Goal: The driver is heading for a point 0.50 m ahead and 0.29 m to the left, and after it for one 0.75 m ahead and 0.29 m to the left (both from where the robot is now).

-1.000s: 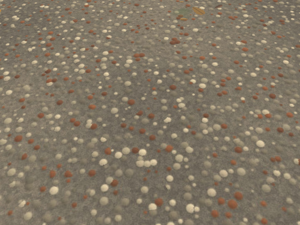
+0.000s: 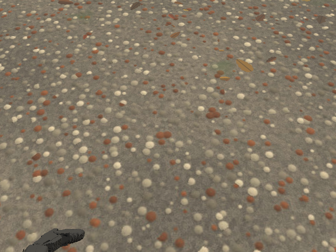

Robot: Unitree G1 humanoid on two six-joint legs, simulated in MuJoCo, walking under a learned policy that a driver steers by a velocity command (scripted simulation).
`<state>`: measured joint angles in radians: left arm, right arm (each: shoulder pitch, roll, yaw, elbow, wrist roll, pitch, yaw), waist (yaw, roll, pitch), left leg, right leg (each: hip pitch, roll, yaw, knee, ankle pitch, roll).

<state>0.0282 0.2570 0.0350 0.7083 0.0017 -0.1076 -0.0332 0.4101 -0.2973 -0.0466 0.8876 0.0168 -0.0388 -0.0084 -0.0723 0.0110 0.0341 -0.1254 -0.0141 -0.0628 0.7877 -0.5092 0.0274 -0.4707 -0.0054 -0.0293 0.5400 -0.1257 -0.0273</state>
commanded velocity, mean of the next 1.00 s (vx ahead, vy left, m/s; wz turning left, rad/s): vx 0.43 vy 0.00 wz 0.52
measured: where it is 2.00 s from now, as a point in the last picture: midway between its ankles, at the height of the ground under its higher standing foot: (118, 226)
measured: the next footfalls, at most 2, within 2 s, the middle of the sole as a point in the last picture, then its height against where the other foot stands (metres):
left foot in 0.48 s outside the picture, level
right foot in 0.94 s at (134, 195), level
